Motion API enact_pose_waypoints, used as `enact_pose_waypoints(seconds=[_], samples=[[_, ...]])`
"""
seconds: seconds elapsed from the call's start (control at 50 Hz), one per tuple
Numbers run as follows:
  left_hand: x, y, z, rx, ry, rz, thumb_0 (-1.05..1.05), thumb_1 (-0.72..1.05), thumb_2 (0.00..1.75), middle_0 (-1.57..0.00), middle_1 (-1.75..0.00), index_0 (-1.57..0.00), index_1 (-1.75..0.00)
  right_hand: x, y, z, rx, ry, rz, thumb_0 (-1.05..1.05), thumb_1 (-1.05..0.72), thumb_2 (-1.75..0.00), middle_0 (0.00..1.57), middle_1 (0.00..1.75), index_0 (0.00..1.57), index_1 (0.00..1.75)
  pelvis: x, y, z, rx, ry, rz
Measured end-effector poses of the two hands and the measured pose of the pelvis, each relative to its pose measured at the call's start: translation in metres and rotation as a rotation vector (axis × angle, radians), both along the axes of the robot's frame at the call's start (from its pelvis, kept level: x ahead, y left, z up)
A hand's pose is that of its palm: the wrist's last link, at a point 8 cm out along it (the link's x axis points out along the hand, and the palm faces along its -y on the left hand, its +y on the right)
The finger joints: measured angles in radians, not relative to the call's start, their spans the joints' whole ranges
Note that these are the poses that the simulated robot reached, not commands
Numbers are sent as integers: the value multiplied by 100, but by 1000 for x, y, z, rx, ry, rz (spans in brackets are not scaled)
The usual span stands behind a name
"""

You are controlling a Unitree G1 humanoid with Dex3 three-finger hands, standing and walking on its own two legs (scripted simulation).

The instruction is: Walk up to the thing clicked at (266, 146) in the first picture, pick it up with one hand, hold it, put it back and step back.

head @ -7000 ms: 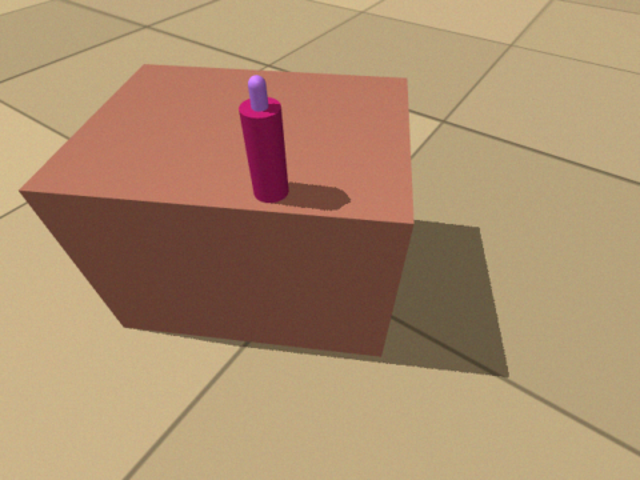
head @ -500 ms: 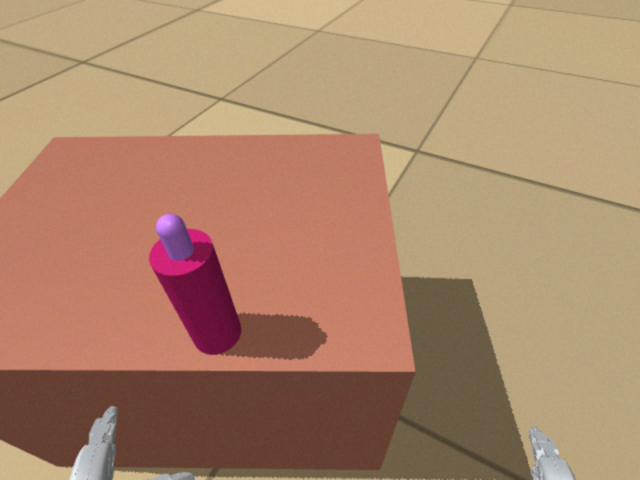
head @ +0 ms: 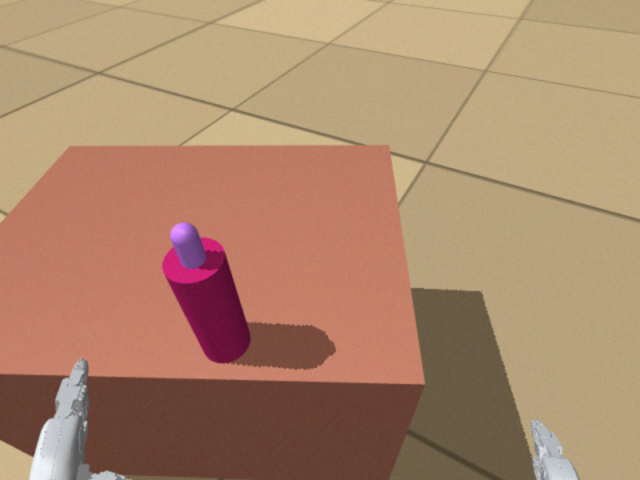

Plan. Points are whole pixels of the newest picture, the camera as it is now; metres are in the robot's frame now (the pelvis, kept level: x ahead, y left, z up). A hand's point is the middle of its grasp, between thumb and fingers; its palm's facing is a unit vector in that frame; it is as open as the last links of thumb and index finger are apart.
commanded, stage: rise first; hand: left
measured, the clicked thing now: (207, 293) +0.39 +0.20 +0.01
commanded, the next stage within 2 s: go down in 0.52 s
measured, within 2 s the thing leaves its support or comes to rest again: neither
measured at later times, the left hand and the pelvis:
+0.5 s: hand (82, 449) +0.16 +0.26 +0.05, palm faces +0.34 -0.85 -0.40, open 17.6 cm; pelvis -0.02 -0.01 +0.00, yaw +1 degrees
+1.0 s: hand (63, 394) +0.22 +0.30 +0.06, palm faces +0.35 -0.90 -0.25, open 17.5 cm; pelvis -0.03 -0.01 -0.01, yaw +2 degrees
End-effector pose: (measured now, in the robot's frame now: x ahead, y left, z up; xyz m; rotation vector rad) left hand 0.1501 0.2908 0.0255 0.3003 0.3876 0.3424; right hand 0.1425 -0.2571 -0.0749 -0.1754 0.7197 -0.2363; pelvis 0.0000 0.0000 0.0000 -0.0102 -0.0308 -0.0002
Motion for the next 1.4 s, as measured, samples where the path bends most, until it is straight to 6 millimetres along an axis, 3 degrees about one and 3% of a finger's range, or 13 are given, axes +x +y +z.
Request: enact_pose_waypoints(seconds=[0.48,0.74,0.82,0.96,1.16,1.4], samples=[[-22,9,50,123,-170,9,-2,-55,6,-4,-3,-3,-5,-10,-6,-10,15,21,14,-1,54,-4,6,5,5,5,-17,-9,1,8,-31,16],[-28,3,36,80,-179,4,-2,-57,6,-5,-5,-5,-5,-17,-6,-17,10,54,36,-1,53,-4,6,5,5,5,-25,-10,-2,9,-8,18],[-18,12,39,90,-236,5,-2,-58,4,-7,-6,-7,-6,-12,-6,-15,-5,41,44,-1,52,-4,6,5,5,5,-27,-10,-4,7,-1,26],[16,47,49,38,-327,6,-2,-56,4,-7,-7,-8,-6,-12,-8,-12,-21,33,14,-1,53,-4,6,5,5,5,-28,-8,-7,4,19,31],[64,72,50,-109,-325,-95,-2,-55,4,-6,-4,-7,-3,-21,6,-14,-20,44,-2,-1,52,-5,6,5,5,5,-25,3,-8,-1,56,11],[69,77,40,-160,-317,-97,-2,-52,4,-6,-3,-6,-2,-20,11,-17,-31,64,7,-1,52,-5,6,5,5,5,-17,9,-9,-3,78,1]])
